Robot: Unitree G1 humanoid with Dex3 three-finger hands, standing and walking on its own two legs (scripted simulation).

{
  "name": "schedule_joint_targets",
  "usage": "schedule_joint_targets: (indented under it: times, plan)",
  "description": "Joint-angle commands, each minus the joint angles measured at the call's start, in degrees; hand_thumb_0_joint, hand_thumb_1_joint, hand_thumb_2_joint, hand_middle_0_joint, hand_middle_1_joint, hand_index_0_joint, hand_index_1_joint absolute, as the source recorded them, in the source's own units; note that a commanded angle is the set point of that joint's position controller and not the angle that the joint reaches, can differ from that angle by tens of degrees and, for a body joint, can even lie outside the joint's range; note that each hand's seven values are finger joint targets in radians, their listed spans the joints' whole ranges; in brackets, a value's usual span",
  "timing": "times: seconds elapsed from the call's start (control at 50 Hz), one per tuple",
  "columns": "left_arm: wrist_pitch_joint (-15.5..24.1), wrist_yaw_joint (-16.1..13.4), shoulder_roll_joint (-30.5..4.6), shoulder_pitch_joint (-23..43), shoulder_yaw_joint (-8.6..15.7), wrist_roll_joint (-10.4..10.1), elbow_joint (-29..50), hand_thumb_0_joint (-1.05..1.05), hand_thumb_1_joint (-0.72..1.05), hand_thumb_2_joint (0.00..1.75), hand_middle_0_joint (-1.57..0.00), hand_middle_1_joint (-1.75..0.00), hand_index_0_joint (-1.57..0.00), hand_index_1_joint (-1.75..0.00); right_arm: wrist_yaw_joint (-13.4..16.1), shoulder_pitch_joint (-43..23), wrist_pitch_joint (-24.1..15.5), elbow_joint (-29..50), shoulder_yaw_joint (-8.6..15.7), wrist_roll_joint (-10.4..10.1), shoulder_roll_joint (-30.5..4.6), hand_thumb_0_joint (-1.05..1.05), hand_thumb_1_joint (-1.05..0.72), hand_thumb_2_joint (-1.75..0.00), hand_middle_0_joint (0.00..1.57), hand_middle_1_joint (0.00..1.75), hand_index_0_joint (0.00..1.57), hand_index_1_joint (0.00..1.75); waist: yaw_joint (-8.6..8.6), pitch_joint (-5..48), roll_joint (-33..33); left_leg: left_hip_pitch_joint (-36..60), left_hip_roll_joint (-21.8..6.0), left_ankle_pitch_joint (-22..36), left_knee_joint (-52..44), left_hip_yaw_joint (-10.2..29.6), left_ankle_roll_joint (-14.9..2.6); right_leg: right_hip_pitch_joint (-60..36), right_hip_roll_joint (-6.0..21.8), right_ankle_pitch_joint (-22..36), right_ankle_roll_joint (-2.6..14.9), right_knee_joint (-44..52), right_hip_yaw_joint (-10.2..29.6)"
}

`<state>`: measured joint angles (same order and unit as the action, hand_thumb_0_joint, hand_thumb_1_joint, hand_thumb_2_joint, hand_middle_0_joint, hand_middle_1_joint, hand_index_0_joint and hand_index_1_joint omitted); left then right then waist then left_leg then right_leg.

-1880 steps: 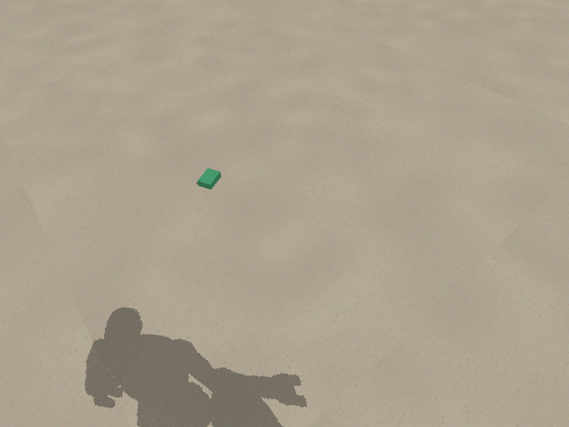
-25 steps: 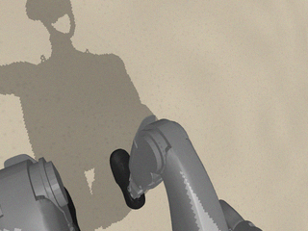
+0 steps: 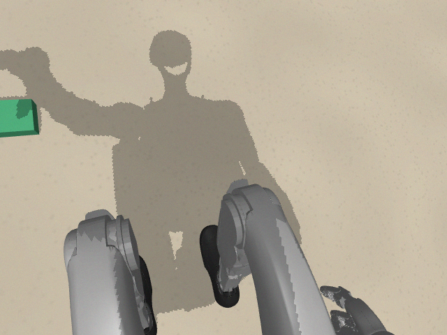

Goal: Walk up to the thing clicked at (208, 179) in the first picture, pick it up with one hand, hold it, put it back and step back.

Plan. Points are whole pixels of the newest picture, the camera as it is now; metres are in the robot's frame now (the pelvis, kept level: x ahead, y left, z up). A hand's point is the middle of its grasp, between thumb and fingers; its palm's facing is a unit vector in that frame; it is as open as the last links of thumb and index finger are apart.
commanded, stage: withdraw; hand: left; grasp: from above
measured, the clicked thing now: (8, 118) +0.55 +0.36 -0.35
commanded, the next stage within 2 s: home in 0.24 s
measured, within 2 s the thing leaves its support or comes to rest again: neither
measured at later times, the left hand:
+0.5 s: hand out of the picture +0.50 +0.35 -0.20, palm faces -0.37 -0.09 -0.93, open 11.6 cm
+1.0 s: hand out of the picture +0.35 +0.31 -0.02, palm faces -0.20 -0.73 -0.66, open 7.8 cm
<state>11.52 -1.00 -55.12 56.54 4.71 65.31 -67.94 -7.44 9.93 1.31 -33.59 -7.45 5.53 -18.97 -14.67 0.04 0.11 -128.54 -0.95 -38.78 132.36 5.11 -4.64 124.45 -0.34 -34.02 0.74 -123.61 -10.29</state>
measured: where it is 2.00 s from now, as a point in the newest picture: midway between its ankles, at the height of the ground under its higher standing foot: (183, 297)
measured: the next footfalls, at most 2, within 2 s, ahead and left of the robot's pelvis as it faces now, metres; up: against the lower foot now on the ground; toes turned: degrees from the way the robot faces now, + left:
none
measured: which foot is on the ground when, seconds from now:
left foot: down 0.00-1.00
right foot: down 0.00-1.00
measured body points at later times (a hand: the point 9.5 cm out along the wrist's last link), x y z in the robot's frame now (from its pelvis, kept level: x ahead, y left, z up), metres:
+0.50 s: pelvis +0.00 +0.00 -0.04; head +0.26 +0.10 +0.31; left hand +0.51 +0.35 -0.15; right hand +0.04 -0.26 -0.13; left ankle +0.08 +0.10 -0.33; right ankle +0.12 -0.11 -0.33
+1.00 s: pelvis +0.01 +0.00 +0.11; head +0.20 +0.07 +0.51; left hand +0.36 +0.34 +0.02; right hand +0.19 -0.26 +0.00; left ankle +0.08 +0.10 -0.33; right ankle +0.12 -0.11 -0.33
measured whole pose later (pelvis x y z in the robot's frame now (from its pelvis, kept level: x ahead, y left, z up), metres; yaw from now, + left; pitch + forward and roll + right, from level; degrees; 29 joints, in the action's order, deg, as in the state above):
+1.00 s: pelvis +0.01 +0.00 +0.11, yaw +5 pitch +34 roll -7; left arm -2.0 1.4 -32.0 21.0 6.5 24.2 -33.6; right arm -3.7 7.2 -0.2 -33.8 -0.1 -0.9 -16.8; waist -5.2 9.9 -0.9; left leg -108.7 0.1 -38.4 112.7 2.1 -3.3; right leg 106.8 -0.6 -34.9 0.8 -107.2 -6.1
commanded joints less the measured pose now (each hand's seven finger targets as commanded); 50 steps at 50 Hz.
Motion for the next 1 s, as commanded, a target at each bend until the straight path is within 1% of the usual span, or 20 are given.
schedule_joint_targets:
  times: [0.0, 0.12, 0.18, 0.26, 0.32, 0.38, 0.4, 0.44, 0.48, 0.52, 0.58, 0.62, 0.66, 0.68, 0.7, 0.76, 0.8, 0.82, 0.9, 0.98]
  plan:
    - [5.80, 0.25, -14.65, 15.52, 1.92, -0.27, 5.96, 0.00, -0.16, 0.71, -0.42, -0.63, -0.40, -0.64, 3.03, 11.05, 0.71, 0.74, 3.49, 0.14, -14.10, 0.00, -0.90, -0.90, 0.20, 0.30, 0.20, 0.30, -2.01, 32.22, -13.52, 22.11, 0.94, 6.54, -13.05, 0.50, 2.30, -17.88, -2.34, 3.60, 2.69, 12.51, 1.92]
    - [11.54, -8.29, -15.15, 18.07, 2.72, 3.87, 0.83, 0.00, -0.16, 0.71, -0.41, -0.63, -0.40, -0.64, 2.88, 9.50, 0.18, -1.21, 1.90, 1.21, -13.57, 0.00, -0.90, -0.90, 0.20, 0.30, 0.20, 0.30, -1.01, 34.50, -19.84, 27.05, 0.81, 7.91, -13.74, 1.52, 3.11, -13.97, -2.41, 5.63, 2.17, 8.16, 0.79]
    - [11.53, -13.82, -11.79, 20.45, 0.03, 6.28, -5.21, 0.00, -0.13, 0.69, -0.43, -0.62, -0.42, -0.62, 2.29, 9.59, -0.02, -2.25, 1.75, 1.76, -13.85, 0.00, -0.90, -0.90, 0.20, 0.30, 0.20, 0.30, -3.58, 32.63, -17.71, 24.96, 0.90, 5.31, -12.73, 1.78, 2.63, -11.45, -2.74, 3.96, 1.89, 7.54, 0.09]
    - [10.54, -19.54, -17.59, 24.96, 2.57, 10.05, -7.88, 0.00, -0.10, 0.67, -0.45, -0.61, -0.44, -0.61, 1.67, 11.01, -1.52, -3.42, 1.36, 2.93, -14.49, 0.00, -0.90, -0.90, 0.20, 0.30, 0.20, 0.30, -3.23, 35.46, -21.91, 27.18, 1.06, 7.19, -11.10, 1.18, 2.84, -11.87, -2.40, 5.56, 1.81, 5.58, 0.08]
    - [8.99, -22.57, -19.26, 27.38, 4.07, 11.00, -8.01, 0.00, -0.07, 0.64, -0.46, -0.59, -0.46, -0.59, 1.30, 12.11, -2.74, -3.50, 1.77, 3.51, -14.82, 0.00, -0.89, -0.90, 0.20, 0.30, 0.20, 0.30, -4.10, 38.62, -23.54, 28.79, 0.89, 9.16, -9.75, 1.00, 2.74, -11.93, -2.30, 7.32, 1.58, 4.49, 0.01]
    - [6.36, -23.87, -21.24, 28.60, 5.84, 10.58, -5.81, 0.00, -0.05, 0.88, -0.23, -0.59, -0.22, -0.61, 1.17, 13.26, -4.00, -3.42, 2.02, 3.73, -15.04, 0.00, -0.89, -0.90, 0.20, 0.30, 0.20, 0.30, -3.62, 42.06, -26.22, 30.59, 0.79, 10.44, -9.71, 0.85, 2.88, -12.02, -1.84, 8.30, 1.65, 3.93, 0.43]
    - [5.23, -23.80, -20.67, 26.92, 5.94, 9.72, -7.52, 0.00, -0.04, 0.86, -0.23, -0.56, -0.21, -0.58, 1.01, 13.20, -4.38, -3.22, 2.48, 3.49, -14.71, 0.00, -0.89, -0.90, 0.20, 0.30, 0.20, 0.30, -3.01, 43.25, -26.43, 30.05, 0.69, 9.60, -9.62, 0.64, 2.78, -12.51, -2.04, 7.66, 1.73, 3.98, 0.49]
    - [3.08, -22.58, -19.76, 24.26, 6.54, 7.07, -6.60, 0.00, 0.04, 0.87, -0.22, -0.54, -0.21, -0.56, 0.68, 13.87, -5.15, -2.74, 3.21, 3.17, -14.96, 0.00, -0.89, -0.90, 0.20, 0.30, 0.20, 0.30, -2.18, 43.65, -26.98, 31.07, 0.70, 10.03, -10.86, 1.43, 3.04, -11.51, -1.46, 7.80, 1.76, 3.85, 0.40]
    - [1.31, -20.47, -20.54, 21.41, 7.96, 4.37, -2.50, 0.00, 0.11, 0.89, -0.23, -0.54, -0.21, -0.55, 0.34, 14.17, -5.14, -2.48, 4.58, 2.50, -14.84, 0.00, -0.89, -0.90, 0.20, 0.30, 0.20, 0.30, 0.41, 48.39, -29.31, 33.36, 0.64, 12.60, -11.69, 0.85, 3.26, -13.97, -1.54, 9.12, 1.86, 4.54, 0.66]
    - [-0.30, -17.40, -19.11, 17.01, 8.92, 0.42, 2.36, 0.00, 0.18, 0.86, -0.22, -0.49, -0.20, -0.51, -0.25, 15.18, -4.82, -2.26, 6.21, 1.65, -14.44, 0.00, -0.89, -0.90, 0.20, 0.30, 0.20, 0.30, 2.23, 51.16, -28.67, 35.93, 0.65, 15.18, -13.59, 1.30, 3.44, -16.01, -1.25, 10.04, 1.88, 5.48, 1.04]
    - [-2.60, -11.37, -13.96, 11.35, 8.14, -5.90, 9.72, 0.00, 0.33, 0.81, -0.20, -0.40, -0.19, -0.41, -0.72, 15.97, -3.79, -2.78, 7.83, -0.02, -14.47, 0.00, -0.89, -0.90, 0.20, 0.30, 0.20, 0.30, 2.63, 51.87, -28.19, 39.73, 0.40, 21.13, -15.32, 1.99, 3.97, -16.83, -1.05, 12.49, 1.70, 7.56, 1.57]
    - [-3.59, -8.09, -15.31, 6.86, 11.47, -10.55, 18.65, 0.00, 0.45, 0.82, -0.20, -0.37, -0.19, -0.38, -0.62, 16.00, -2.87, -1.12, 9.56, -1.19, -15.21, 0.00, -0.90, -0.90, 0.20, 0.30, 0.20, 0.30, 5.29, 56.00, -26.58, 43.56, 0.70, 25.50, -17.17, 2.62, 4.32, -19.99, -0.92, 14.77, 2.04, 8.94, 2.20]
    - [-5.89, -3.86, -3.14, -3.02, 6.14, -16.89, 20.43, 0.00, 0.58, 0.77, -0.18, -0.29, -0.18, -0.30, -0.69, 14.93, -1.91, -1.63, 9.63, -1.93, -13.24, 0.00, -0.90, -0.90, 0.20, 0.30, 0.20, 0.30, 5.00, 51.95, -23.40, 44.06, 0.61, 24.81, -20.04, 3.49, 4.29, -18.56, -1.17, 13.04, 2.17, 11.20, 2.47]
    - [-6.80, -2.59, -4.14, -4.10, 7.50, -19.81, 25.67, 0.00, 0.66, 0.78, -0.18, -0.27, -0.18, -0.27, -0.34, 14.71, -1.44, -0.95, 9.86, -2.55, -12.90, 0.00, -0.90, -0.90, 0.20, 0.30, 0.20, 0.30, 5.66, 51.67, -21.72, 43.02, 0.61, 22.91, -21.41, 3.28, 3.88, -19.76, -1.42, 12.25, 2.21, 12.19, 2.69]
    - [-7.40, -1.85, -6.99, -5.19, 10.96, -22.59, 30.39, 0.00, 0.71, 0.80, -0.18, -0.27, -0.18, -0.27, 0.20, 14.12, -1.01, -0.38, 10.37, -3.17, -12.63, 0.00, -0.90, -0.90, 0.20, 0.30, 0.20, 0.30, 7.52, 53.21, -20.55, 43.12, 0.52, 21.64, -22.74, 2.67, 3.49, -22.05, -1.46, 11.94, 2.11, 13.30, 3.62]
    - [-9.47, 1.30, 1.52, -12.65, 7.32, -28.71, 35.11, 0.00, 0.86, 0.88, -0.20, -0.29, -0.20, -0.29, 1.16, 11.39, -0.58, 0.48, 10.60, -4.42, -10.38, 0.00, -0.90, -0.90, 0.20, 0.30, 0.20, 0.30, 6.87, 48.78, -16.72, 41.86, 0.26, 17.00, -27.06, 2.97, 3.02, -24.72, -1.56, 10.08, 2.01, 17.03, 4.32]
    - [-9.92, 1.97, 5.61, -15.05, 6.08, -33.02, 38.75, 0.00, 0.89, 0.90, -0.20, -0.30, -0.20, -0.30, 1.98, 10.17, -0.85, 0.58, 10.69, -5.04, -9.69, 0.00, -0.90, -0.90, 0.20, 0.30, 0.20, 0.30, 6.37, 44.05, -14.56, 41.61, 0.36, 13.63, -29.60, 3.22, 2.94, -25.69, -1.42, 8.30, 2.25, 19.90, 4.51]
    - [-10.02, 1.72, 3.85, -15.26, 8.33, -34.60, 41.44, 0.00, 0.90, 0.90, -0.20, -0.30, -0.20, -0.30, 2.49, 9.53, -1.06, 1.57, 10.96, -5.35, -9.57, 0.00, -0.90, -0.90, 0.20, 0.30, 0.20, 0.30, 7.64, 45.65, -13.76, 42.78, 0.13, 11.28, -31.15, 2.95, 2.73, -27.76, -1.40, 7.36, 2.07, 21.21, 5.01]
    - [-10.95, 1.34, 9.96, -20.52, 5.66, -40.97, 45.20, 0.00, 0.90, 0.90, -0.20, -0.30, -0.20, -0.30, 4.06, 6.24, -2.60, 3.07, 10.98, -6.27, -8.20, 0.00, -0.90, -0.90, 0.20, 0.30, 0.20, 0.30, 7.37, 41.17, -11.41, 42.78, 0.43, 3.58, -36.16, 1.39, 2.14, -33.43, -1.36, 3.98, 1.54, 27.16, 6.19]
    - [-12.96, -0.24, 13.27, -27.44, 5.40, -46.09, 48.59, 0.00, 0.90, 0.90, -0.20, -0.30, -0.20, -0.30, 6.05, 3.71, -4.51, 4.88, 11.00, -7.16, -7.28, 0.00, -0.90, -0.90, 0.20, 0.30, 0.20, 0.30, 8.69, 40.27, -10.24, 48.41, 0.56, 2.40, -42.02, 0.92, 2.29, -39.70, -1.29, 2.91, 1.37, 32.87, 6.94]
